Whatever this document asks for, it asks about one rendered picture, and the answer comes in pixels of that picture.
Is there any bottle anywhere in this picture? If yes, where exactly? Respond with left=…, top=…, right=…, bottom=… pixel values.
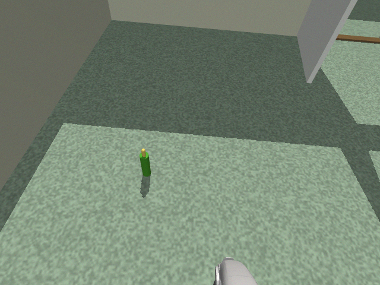
left=140, top=148, right=151, bottom=177

